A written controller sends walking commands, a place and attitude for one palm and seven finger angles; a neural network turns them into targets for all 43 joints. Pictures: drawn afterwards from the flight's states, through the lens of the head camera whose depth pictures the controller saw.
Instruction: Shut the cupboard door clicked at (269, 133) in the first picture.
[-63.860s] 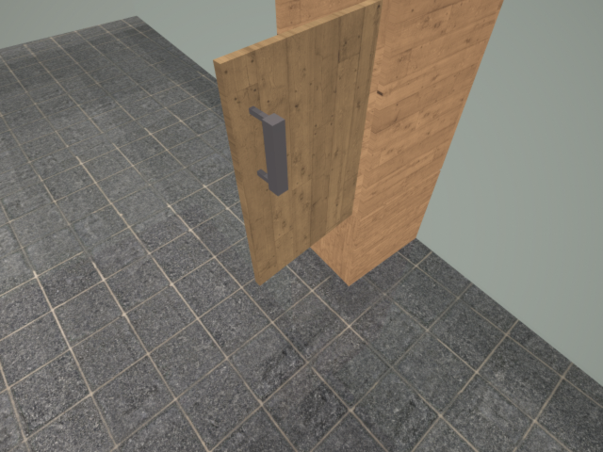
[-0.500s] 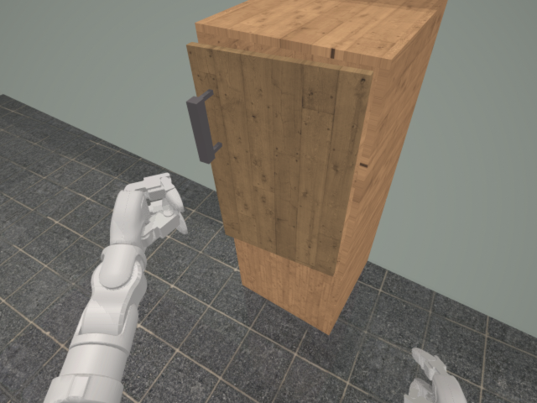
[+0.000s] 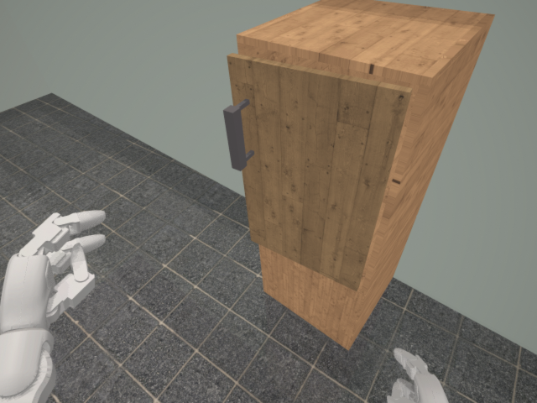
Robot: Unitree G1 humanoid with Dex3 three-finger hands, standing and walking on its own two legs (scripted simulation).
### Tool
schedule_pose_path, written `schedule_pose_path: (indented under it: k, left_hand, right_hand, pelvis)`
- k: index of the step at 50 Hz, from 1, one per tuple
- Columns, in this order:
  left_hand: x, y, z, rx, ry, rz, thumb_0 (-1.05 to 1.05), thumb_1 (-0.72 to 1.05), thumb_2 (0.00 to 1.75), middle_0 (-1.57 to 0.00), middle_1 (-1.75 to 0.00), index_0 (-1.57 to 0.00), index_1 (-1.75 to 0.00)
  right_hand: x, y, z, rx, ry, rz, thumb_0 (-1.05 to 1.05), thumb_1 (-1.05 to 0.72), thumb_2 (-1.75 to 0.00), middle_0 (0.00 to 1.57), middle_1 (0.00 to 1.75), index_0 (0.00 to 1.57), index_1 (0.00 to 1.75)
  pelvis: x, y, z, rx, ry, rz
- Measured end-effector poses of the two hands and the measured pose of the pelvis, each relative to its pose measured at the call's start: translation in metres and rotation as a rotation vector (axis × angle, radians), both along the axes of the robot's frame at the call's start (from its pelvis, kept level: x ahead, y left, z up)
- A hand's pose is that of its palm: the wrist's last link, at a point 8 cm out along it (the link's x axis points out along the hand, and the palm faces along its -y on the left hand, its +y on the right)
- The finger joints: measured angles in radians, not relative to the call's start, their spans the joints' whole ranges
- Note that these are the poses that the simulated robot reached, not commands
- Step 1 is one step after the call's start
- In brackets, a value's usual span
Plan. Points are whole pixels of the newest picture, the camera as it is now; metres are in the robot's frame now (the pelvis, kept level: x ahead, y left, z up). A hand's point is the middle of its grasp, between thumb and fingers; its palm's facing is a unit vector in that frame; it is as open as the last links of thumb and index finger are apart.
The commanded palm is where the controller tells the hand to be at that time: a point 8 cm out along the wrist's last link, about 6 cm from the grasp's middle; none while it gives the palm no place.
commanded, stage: draw the hand back to the body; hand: left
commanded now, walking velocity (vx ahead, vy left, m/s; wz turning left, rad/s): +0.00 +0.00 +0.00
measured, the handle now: (241, 135) +0.64 +0.14 +0.08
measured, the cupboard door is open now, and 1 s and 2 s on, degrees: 6 6 6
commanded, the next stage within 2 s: step back with the hand held close in 0.46 s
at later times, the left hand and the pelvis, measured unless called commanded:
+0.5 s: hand (63, 292) +0.19 +0.26 +0.16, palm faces +0.45 -0.81 -0.39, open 7.4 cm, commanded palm +0.14 +0.30 +0.17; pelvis +0.00 +0.00 +0.00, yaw +0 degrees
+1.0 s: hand (37, 302) +0.17 +0.28 +0.16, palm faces +0.35 -0.79 -0.50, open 7.4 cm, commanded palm +0.11 +0.32 +0.17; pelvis -0.04 +0.03 -0.01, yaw -2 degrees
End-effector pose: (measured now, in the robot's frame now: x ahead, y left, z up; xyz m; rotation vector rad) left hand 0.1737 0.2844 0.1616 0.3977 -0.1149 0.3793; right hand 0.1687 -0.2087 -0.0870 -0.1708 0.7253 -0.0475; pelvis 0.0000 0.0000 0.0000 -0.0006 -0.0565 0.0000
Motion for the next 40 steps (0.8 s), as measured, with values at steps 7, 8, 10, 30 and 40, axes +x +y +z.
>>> schedule_pose_path:
  k: [7,8,10,30,40]
  left_hand:
    - [-0.032,0.021,0.011,0.082,0.007,0.089,0.02,0.89,0.90,-0.36,-0.47,-0.36,-0.48]
    - [-0.035,0.022,0.012,0.085,0.005,0.100,0.02,0.89,0.90,-0.34,-0.45,-0.34,-0.45]
    - [-0.038,0.023,0.011,0.081,-0.002,0.116,0.02,0.89,0.90,-0.30,-0.41,-0.30,-0.41]
    - [-0.028,0.012,0.012,0.059,-0.027,0.067,0.02,0.89,0.90,-0.21,-0.30,-0.21,-0.31]
    - [-0.022,0.022,0.009,0.124,0.005,0.016,0.02,0.89,0.90,-0.21,-0.30,-0.21,-0.31]
  right_hand:
    - [-0.004,-0.013,0.000,-0.025,-0.011,-0.031,0.01,-0.90,-0.90,0.20,0.30,0.20,0.30]
    - [-0.003,-0.015,0.000,-0.031,-0.015,-0.030,0.01,-0.90,-0.90,0.20,0.30,0.20,0.30]
    - [-0.002,-0.017,0.001,-0.042,-0.023,-0.025,0.01,-0.90,-0.90,0.20,0.30,0.20,0.30]
    - [0.005,-0.011,0.010,-0.025,-0.074,-0.018,0.01,-0.90,-0.90,0.20,0.30,0.20,0.30]
    - [-0.013,-0.024,0.002,-0.070,0.011,-0.104,0.01,-0.90,-0.90,0.20,0.30,0.20,0.30]
  pelvis:
    - [0.002,0.000,-0.001,-0.002,0.001,-0.002]
    - [0.002,0.000,-0.001,-0.002,0.000,0.000]
    - [0.001,0.001,-0.001,-0.002,-0.002,0.004]
    - [-0.002,-0.003,0.000,-0.002,-0.006,-0.005]
    - [-0.010,0.010,-0.004,-0.016,0.064,-0.015]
